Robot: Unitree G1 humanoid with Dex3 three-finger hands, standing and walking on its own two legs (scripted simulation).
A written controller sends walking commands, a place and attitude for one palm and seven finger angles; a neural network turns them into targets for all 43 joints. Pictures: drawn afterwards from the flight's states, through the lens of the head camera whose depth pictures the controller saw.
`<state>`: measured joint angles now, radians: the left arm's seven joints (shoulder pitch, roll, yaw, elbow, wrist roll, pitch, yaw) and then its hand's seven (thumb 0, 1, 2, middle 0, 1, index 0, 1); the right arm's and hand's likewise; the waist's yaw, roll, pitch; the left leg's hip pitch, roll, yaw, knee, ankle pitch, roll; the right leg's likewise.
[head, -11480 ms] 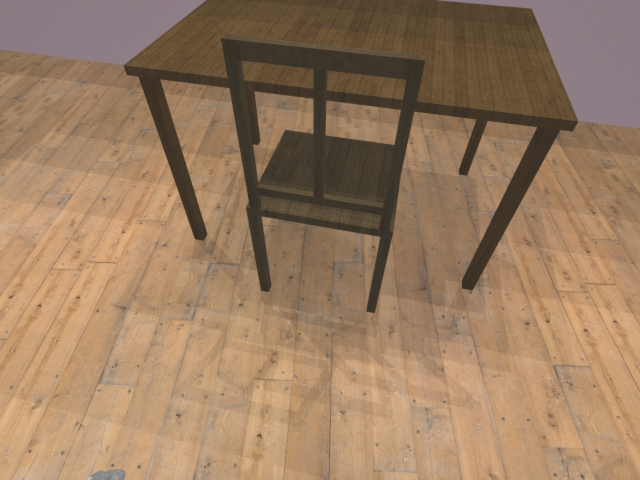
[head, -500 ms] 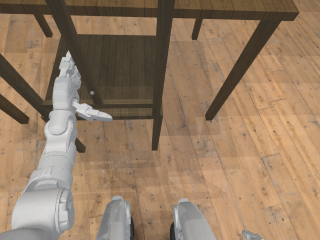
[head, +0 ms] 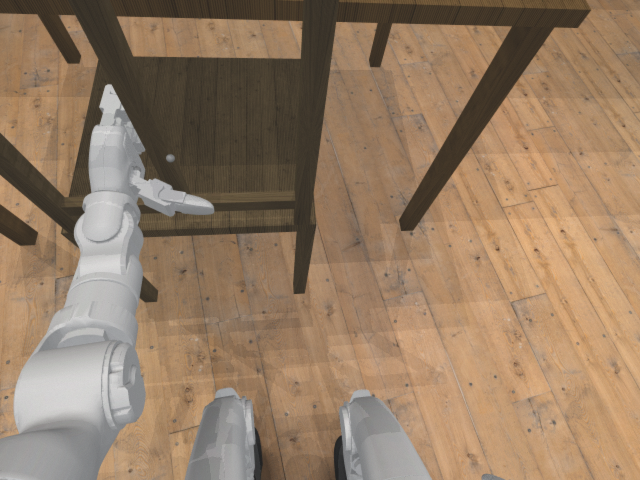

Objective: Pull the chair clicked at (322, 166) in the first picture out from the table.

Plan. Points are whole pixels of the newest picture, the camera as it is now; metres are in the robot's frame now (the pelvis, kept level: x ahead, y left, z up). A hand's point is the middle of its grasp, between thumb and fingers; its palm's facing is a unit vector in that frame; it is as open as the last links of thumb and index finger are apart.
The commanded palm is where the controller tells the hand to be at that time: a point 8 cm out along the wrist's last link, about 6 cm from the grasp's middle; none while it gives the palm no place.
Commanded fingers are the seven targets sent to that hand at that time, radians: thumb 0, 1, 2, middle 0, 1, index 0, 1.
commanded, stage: push the fingers through the gap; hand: left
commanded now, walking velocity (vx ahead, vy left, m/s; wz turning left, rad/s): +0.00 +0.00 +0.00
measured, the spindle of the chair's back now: (146, 121) +0.53 +0.17 +0.06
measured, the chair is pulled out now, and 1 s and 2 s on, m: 0.00 0.00 0.04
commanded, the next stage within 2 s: hook a spindle and tug to test in 0.24 s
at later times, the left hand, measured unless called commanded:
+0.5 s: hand (169, 162) +0.49 +0.15 +0.04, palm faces +0.01 -1.00 -0.05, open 16.7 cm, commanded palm +0.47 +0.19 +0.04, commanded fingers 0.00 -0.50 0.30 -0.22 -0.57 -0.22 -0.57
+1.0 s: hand (166, 158) +0.50 +0.16 +0.04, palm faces +0.03 -1.00 -0.04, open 9.9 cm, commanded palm +0.47 +0.19 +0.04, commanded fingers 0.00 0.56 0.76 -0.50 -1.45 -0.50 -1.45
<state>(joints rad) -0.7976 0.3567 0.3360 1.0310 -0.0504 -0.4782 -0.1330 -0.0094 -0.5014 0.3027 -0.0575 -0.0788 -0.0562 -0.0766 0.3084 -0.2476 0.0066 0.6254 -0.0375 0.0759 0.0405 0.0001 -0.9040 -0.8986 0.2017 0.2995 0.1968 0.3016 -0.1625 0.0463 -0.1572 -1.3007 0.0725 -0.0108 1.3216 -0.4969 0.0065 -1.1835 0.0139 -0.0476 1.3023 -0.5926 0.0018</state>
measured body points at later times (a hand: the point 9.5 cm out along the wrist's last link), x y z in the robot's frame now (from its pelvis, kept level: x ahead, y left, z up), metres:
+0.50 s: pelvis +0.00 +0.00 +0.00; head +0.15 +0.02 +0.43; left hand +0.48 +0.20 +0.04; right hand +0.05 -0.26 -0.12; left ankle +0.05 +0.12 -0.61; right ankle +0.01 -0.13 -0.61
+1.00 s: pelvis +0.01 +0.00 +0.00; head +0.16 +0.02 +0.43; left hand +0.49 +0.21 +0.04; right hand +0.04 -0.26 -0.12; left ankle +0.05 +0.12 -0.61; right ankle +0.01 -0.13 -0.61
